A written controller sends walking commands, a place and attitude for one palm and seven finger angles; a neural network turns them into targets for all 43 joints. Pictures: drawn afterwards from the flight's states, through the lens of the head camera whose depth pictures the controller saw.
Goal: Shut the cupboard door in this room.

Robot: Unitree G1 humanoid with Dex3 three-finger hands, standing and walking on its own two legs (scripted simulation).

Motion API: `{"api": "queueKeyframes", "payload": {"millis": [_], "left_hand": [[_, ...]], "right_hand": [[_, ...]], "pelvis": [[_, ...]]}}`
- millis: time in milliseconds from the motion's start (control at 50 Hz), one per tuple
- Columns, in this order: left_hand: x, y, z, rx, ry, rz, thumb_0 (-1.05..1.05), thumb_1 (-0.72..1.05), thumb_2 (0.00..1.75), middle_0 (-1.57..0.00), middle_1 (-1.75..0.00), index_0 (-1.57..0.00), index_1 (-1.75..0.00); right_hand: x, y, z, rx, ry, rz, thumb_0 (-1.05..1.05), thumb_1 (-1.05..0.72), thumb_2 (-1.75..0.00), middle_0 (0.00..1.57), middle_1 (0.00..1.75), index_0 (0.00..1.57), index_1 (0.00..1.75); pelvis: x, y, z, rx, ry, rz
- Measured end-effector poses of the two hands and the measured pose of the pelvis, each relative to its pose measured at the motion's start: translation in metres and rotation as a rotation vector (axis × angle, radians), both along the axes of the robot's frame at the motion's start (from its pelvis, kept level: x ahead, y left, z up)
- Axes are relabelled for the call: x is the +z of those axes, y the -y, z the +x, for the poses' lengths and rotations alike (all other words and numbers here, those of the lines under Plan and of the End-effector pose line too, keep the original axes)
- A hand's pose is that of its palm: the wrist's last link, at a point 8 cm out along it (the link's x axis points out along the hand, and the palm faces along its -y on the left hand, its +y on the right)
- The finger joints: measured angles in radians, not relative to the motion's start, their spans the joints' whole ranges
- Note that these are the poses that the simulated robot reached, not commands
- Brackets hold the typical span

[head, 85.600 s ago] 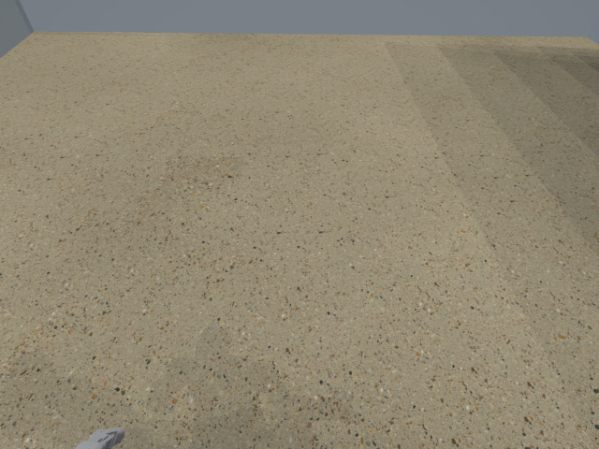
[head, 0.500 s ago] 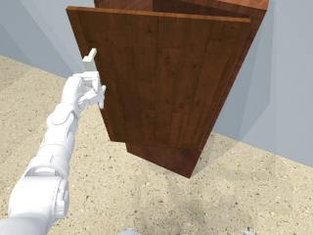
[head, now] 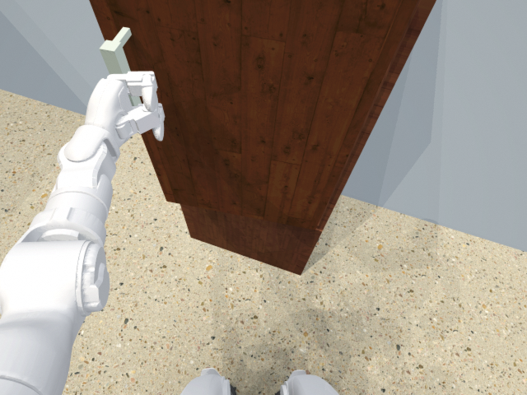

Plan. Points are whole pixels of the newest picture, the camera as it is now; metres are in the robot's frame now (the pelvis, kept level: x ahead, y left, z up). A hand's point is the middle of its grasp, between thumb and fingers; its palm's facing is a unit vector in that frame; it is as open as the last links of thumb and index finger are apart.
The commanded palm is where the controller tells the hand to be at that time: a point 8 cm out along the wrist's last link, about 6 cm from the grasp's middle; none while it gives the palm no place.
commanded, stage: push the door shut along its arc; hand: left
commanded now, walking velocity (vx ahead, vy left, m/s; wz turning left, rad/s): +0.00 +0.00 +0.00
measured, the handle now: (132, 82) +0.58 +0.17 +0.12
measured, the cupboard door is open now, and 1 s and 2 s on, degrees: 8 0 0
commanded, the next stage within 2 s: pull the fist back off the door in 0.94 s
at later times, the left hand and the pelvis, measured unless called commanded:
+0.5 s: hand (192, 89) +0.54 +0.07 +0.13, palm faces -0.37 -0.93 +0.01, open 3.1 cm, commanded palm +0.55 +0.12 +0.12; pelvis +0.01 -0.01 -0.01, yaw -1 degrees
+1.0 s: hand (204, 79) +0.57 +0.05 +0.13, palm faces -0.43 -0.90 +0.00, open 3.1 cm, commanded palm +0.60 +0.08 +0.12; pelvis +0.01 -0.02 -0.02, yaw -1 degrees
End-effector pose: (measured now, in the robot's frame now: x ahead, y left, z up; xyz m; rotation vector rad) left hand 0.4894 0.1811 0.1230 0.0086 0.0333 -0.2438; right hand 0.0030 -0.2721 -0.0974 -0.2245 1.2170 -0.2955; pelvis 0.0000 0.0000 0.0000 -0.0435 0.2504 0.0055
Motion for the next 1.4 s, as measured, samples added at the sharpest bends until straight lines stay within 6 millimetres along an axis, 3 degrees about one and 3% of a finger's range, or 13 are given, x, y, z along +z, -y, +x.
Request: {"api": "queueKeyframes", "payload": {"millis": [300, 580, 860, 1060, 1180, 1260, 1400], "left_hand": [[0.002, 0.025, 0.032, -0.073, -0.015, 0.001, 0.02, 0.90, 0.90, -1.30, -1.50, -1.30, -1.50], [0.009, 0.061, 0.060, -0.148, -0.022, -0.012, 0.02, 0.90, 0.90, -1.30, -1.50, -1.30, -1.50], [0.009, 0.065, 0.077, -0.177, -0.027, 0.009, 0.00, 0.89, 0.93, -1.29, -1.50, -1.30, -1.50], [0.009, 0.070, 0.081, -0.200, -0.029, 0.010, -0.01, 0.91, 0.97, -1.29, -1.50, -1.30, -1.50], [0.003, 0.068, 0.073, 0.098, -0.052, -0.080, -0.02, 0.69, 0.93, -1.30, -1.50, -1.30, -1.50], [0.002, 0.077, 0.063, 0.273, -0.013, -0.054, -0.03, 0.68, 0.92, -1.29, -1.50, -1.30, -1.50], [0.006, 0.098, 0.055, 0.236, 0.051, 0.075, 0.00, 0.84, 0.94, -1.29, -1.50, -1.30, -1.50]], "right_hand": [[-0.004, -0.001, -0.009, -0.036, -0.054, 0.002, 0.01, -0.91, -0.89, 0.20, 0.30, 0.21, 0.30], [-0.008, 0.005, -0.022, -0.072, -0.098, -0.007, 0.01, -0.91, -0.89, 0.20, 0.30, 0.21, 0.30], [-0.012, 0.012, -0.046, -0.090, -0.181, -0.026, 0.01, -0.91, -0.89, 0.20, 0.30, 0.21, 0.30], [-0.015, 0.017, -0.050, -0.082, -0.201, -0.050, 0.01, -0.91, -0.89, 0.20, 0.30, 0.21, 0.30], [-0.019, 0.005, -0.044, -0.019, -0.171, 0.019, 0.01, -0.91, -0.89, 0.20, 0.30, 0.21, 0.30], [-0.022, -0.007, -0.043, 0.019, -0.144, 0.076, 0.00, -0.91, -0.89, 0.20, 0.30, 0.21, 0.30], [-0.025, -0.019, -0.063, -0.041, -0.141, 0.132, 0.00, -0.91, -0.89, 0.20, 0.30, 0.21, 0.30]], "pelvis": [[-0.005, 0.001, 0.009, -0.010, -0.046, -0.003], [-0.010, 0.008, 0.013, -0.020, -0.085, 0.001], [-0.019, 0.017, 0.010, -0.014, -0.126, -0.005], [-0.026, 0.018, 0.007, -0.005, -0.148, -0.012], [-0.026, 0.017, 0.004, 0.008, -0.161, -0.020], [-0.028, 0.017, -0.001, 0.013, -0.159, -0.020], [-0.026, 0.016, -0.007, 0.000, -0.137, -0.013]]}}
